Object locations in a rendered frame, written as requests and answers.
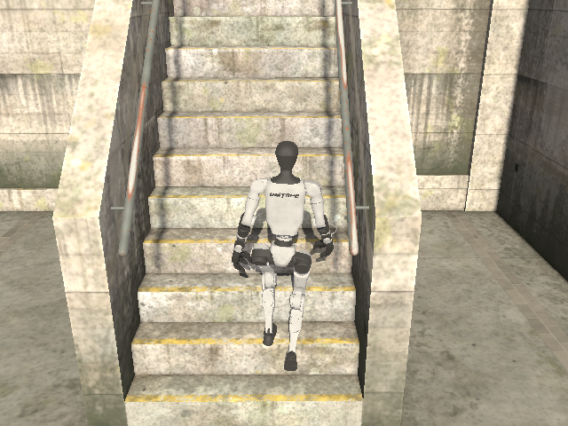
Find robot right upper arm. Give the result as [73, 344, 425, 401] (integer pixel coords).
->
[304, 180, 326, 228]

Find robot left forearm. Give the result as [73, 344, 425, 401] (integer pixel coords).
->
[233, 212, 250, 253]

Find robot right forearm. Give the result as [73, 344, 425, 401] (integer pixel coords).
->
[317, 215, 332, 244]

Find robot left upper arm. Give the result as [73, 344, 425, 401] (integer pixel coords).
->
[241, 178, 268, 227]

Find left robot hand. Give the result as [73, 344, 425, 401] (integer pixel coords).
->
[232, 250, 252, 272]

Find robot right foot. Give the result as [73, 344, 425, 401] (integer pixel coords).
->
[284, 351, 297, 371]

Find robot right shin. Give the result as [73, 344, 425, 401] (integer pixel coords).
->
[288, 295, 305, 353]

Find right robot hand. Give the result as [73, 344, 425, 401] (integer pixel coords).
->
[313, 240, 334, 257]

